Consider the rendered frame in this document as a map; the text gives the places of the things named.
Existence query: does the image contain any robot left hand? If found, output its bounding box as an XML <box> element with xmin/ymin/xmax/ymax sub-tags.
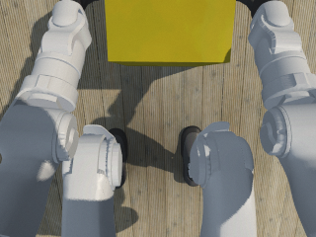
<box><xmin>59</xmin><ymin>0</ymin><xmax>100</xmax><ymax>11</ymax></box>

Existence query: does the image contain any carton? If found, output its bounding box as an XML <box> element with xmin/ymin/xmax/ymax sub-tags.
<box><xmin>105</xmin><ymin>0</ymin><xmax>236</xmax><ymax>67</ymax></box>

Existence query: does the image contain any robot right shin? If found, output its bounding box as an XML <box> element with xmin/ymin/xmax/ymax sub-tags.
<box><xmin>188</xmin><ymin>121</ymin><xmax>254</xmax><ymax>182</ymax></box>

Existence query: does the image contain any left robot forearm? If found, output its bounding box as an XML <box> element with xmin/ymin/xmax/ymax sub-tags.
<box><xmin>0</xmin><ymin>0</ymin><xmax>92</xmax><ymax>154</ymax></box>

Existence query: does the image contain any robot right upper arm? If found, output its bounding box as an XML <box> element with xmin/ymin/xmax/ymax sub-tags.
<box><xmin>259</xmin><ymin>103</ymin><xmax>316</xmax><ymax>237</ymax></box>

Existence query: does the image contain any right robot forearm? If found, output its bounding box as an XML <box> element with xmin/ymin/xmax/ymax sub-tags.
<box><xmin>248</xmin><ymin>0</ymin><xmax>316</xmax><ymax>110</ymax></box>

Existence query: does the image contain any robot left thigh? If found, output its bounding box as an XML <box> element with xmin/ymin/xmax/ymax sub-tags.
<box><xmin>61</xmin><ymin>134</ymin><xmax>122</xmax><ymax>237</ymax></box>

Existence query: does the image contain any robot left upper arm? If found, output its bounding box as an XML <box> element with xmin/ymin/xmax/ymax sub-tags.
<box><xmin>0</xmin><ymin>105</ymin><xmax>79</xmax><ymax>237</ymax></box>

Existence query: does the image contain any robot right hand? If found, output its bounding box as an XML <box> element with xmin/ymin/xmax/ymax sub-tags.
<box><xmin>236</xmin><ymin>0</ymin><xmax>279</xmax><ymax>19</ymax></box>

